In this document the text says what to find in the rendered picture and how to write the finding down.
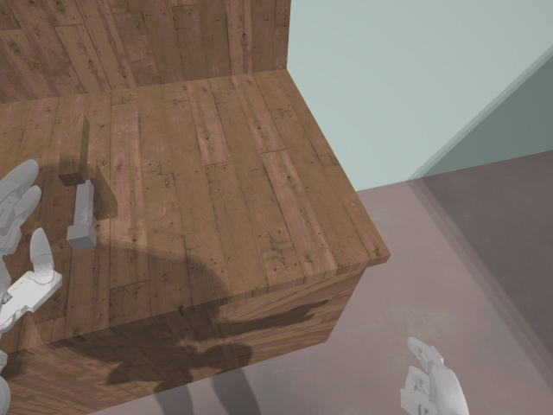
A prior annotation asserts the counter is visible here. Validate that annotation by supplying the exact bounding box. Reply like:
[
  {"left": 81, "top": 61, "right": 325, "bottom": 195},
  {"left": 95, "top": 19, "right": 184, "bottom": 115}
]
[{"left": 0, "top": 0, "right": 391, "bottom": 415}]

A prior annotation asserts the left robot hand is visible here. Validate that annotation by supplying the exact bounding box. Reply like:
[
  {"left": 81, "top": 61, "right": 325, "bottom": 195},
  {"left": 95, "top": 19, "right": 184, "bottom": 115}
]
[{"left": 0, "top": 159, "right": 62, "bottom": 340}]

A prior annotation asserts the right robot hand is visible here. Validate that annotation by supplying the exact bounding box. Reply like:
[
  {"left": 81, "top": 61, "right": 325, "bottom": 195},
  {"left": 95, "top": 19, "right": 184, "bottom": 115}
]
[{"left": 400, "top": 337, "right": 469, "bottom": 415}]

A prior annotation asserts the tap lever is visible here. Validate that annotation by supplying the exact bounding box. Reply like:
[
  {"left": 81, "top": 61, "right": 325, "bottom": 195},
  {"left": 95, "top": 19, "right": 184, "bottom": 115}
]
[{"left": 67, "top": 179, "right": 97, "bottom": 251}]

